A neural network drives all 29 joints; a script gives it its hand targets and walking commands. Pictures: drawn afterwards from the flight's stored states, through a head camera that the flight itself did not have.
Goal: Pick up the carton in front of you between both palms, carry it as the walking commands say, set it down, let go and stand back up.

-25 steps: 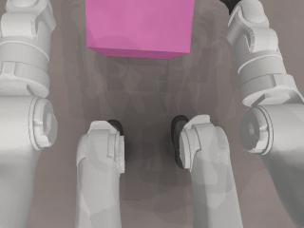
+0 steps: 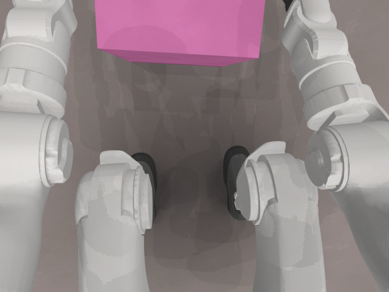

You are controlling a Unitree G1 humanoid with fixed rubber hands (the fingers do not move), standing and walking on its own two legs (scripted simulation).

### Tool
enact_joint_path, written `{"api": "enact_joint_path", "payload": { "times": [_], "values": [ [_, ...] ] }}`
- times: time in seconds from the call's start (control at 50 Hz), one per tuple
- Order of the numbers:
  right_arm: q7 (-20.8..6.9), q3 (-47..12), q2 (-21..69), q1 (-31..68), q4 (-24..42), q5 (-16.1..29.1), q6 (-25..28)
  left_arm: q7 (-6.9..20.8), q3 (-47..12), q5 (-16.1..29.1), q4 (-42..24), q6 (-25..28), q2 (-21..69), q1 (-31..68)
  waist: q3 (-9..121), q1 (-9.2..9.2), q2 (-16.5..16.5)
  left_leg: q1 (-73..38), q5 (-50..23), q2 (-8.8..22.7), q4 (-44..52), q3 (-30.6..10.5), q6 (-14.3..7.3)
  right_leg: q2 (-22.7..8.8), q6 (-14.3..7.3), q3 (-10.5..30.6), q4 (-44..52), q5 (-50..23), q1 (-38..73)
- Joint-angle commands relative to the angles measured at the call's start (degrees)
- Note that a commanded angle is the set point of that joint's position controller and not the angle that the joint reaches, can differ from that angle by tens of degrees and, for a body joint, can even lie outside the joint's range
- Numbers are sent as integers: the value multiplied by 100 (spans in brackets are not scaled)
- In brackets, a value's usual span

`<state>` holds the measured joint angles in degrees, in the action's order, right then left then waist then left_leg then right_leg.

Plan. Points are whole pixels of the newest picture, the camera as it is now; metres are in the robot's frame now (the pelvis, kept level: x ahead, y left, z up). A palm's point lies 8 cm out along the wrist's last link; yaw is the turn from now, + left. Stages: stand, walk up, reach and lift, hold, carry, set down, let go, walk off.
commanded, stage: reach and lift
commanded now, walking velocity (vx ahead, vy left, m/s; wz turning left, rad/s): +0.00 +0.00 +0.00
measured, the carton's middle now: out of the picture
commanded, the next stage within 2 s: none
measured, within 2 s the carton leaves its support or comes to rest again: leaves its support in 0.56 s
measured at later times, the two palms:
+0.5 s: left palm out of the picture +0.56 +0.17 -0.17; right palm out of the picture +0.55 -0.14 -0.17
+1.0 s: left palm out of the picture +0.50 +0.17 +0.02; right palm out of the picture +0.50 -0.13 +0.02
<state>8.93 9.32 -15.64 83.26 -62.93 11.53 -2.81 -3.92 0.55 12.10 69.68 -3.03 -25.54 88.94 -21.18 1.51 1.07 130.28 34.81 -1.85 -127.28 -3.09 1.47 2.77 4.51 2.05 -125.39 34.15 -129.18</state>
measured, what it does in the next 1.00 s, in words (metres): rises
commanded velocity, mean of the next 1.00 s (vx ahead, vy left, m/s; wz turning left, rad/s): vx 0.00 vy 0.00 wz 0.00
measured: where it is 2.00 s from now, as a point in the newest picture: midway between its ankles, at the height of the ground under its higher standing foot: (192, 198)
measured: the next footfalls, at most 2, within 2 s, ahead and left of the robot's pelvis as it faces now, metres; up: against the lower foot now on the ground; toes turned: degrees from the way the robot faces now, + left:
none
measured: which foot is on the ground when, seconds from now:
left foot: down 0.00-1.00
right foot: down 0.00-1.00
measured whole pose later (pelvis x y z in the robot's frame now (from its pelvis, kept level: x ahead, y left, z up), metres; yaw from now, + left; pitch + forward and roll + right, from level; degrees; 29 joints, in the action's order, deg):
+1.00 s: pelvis -0.02 -0.01 +0.09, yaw +2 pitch +43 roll -2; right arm 4.7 33.1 1.2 66.3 -42.4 -13.9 -20.3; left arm -1.7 25.9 -14.3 51.2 -20.8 -6.6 71.4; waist 5.7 0.9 0.2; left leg 122.6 27.9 -6.4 -107.1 -5.7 3.8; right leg 6.0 5.2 4.8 -106.6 28.9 -121.3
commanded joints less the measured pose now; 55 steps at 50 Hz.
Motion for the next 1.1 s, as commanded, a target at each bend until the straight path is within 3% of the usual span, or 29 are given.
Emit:
{"api": "enact_joint_path", "payload": {
  "times": [0.0,0.14,0.22,0.26,0.3,0.36,0.42,0.48,0.56,0.64,0.7,0.78,0.84,0.9,0.96,1.08],
  "values": [
    [2,100,-640,1308,471,-51,100,1,61,-15,-494,89,-545,1551,6892,86,-413,-3499,-2258,20,1062,354,88,6,-66,-634,816,-2227,3176],
    [-41,-142,-176,1817,448,21,84,55,-194,49,-446,45,-74,1975,6676,50,-369,-3412,-1858,-22,1213,357,40,68,-103,-632,919,-1899,3301],
    [-137,17,576,2178,425,-328,18,160,-108,-244,-467,3,705,2361,6507,60,-364,-3425,-1691,-134,1212,408,25,193,-99,-664,937,-1772,3459],
    [-556,-306,2459,2857,584,-414,-81,588,-496,-280,-513,-118,2679,2893,6309,77,-377,-3395,-1654,-233,1183,385,-15,318,-163,-677,887,-1716,3318],
    [-1085,-450,4056,3321,803,-651,-313,1098,-461,-522,-587,-308,4437,2992,5998,5,-367,-3197,-1552,-349,1112,467,-45,408,-190,-689,795,-1607,3161],
    [-1533,-491,4944,3359,1012,-833,-600,1587,-237,-729,-840,-533,5409,2777,5740,-103,-174,-2719,-1482,-423,1020,594,-138,479,-206,-743,751,-1498,2972],
    [-1730,-611,5512,3185,1187,-711,-710,1764,-305,-660,-1192,-645,5873,2694,5923,-122,-189,-2663,-1769,-419,951,607,-174,508,-286,-774,671,-1781,2878],
    [-1790,-908,5990,3254,1499,-418,-762,1765,-579,-482,-1689,-688,6274,2677,6787,-164,-227,-3165,-2402,-440,935,641,-147,543,-304,-827,586,-2299,3042],
    [-1697,-1458,6488,3411,2243,-31,-868,1616,-1129,-137,-2847,-779,6766,2993,9019,-219,-413,-4531,-3495,-482,960,699,-58,563,-262,-901,614,-3197,3652],
    [-1579,-1875,6855,3400,3095,-88,-1083,1442,-1513,-85,-3709,-1014,7322,2907,10989,-153,-522,-5519,-4151,-581,1104,790,57,639,-157,-949,865,-3585,4090],
    [-1553,-1965,6960,3158,3354,-266,-1261,1368,-1463,-286,-3620,-1277,7697,2364,10897,-134,-543,-5409,-3712,-680,1474,823,75,719,-158,-941,1216,-3187,4066],
    [-1675,-1318,7042,2580,2506,-885,-1507,1523,-708,-948,-2516,-1554,7986,1619,8746,-52,-499,-4033,-1978,-727,2209,876,73,721,-234,-915,1937,-1747,3355],
    [-1753,-604,6968,2344,1972,-1472,-1628,1638,14,-1454,-1907,-1644,7908,1484,7748,60,-442,-3417,-1139,-745,2652,864,8,718,-297,-920,2388,-1065,3132],
    [-1811,-181,6941,2319,1780,-1810,-1673,1698,487,-1791,-1680,-1663,7808,1510,7670,42,-383,-3444,-942,-759,2955,858,-35,720,-293,-883,2706,-894,3229],
    [-1860,-135,7056,2397,1782,-1876,-1701,1709,649,-1938,-1685,-1673,7833,1544,7933,-35,-321,-3727,-898,-771,3223,846,-57,723,-265,-861,2971,-847,3467],
    [-1995,-532,7478,2291,2028,-1712,-1858,1736,331,-1840,-2126,-1789,8158,1518,8850,-131,-272,-4621,-1142,-772,3669,864,-32,737,-203,-850,3422,-1017,4146]
  ]
}}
